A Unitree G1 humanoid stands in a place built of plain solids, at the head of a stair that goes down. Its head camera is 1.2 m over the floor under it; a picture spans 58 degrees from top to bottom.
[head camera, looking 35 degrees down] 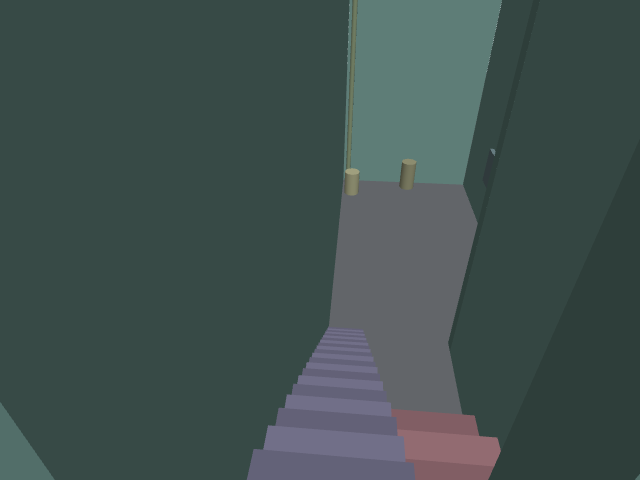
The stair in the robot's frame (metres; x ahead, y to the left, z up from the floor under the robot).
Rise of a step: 0.20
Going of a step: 0.22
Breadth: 0.60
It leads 5 degrees to the right of straight ahead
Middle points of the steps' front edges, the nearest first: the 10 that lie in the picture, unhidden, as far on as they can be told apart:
0.86 -0.05 -0.39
1.08 -0.07 -0.59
1.30 -0.09 -0.78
1.52 -0.11 -0.98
1.74 -0.13 -1.18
1.96 -0.15 -1.37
2.18 -0.17 -1.57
2.40 -0.18 -1.77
2.61 -0.20 -1.96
2.84 -0.22 -2.16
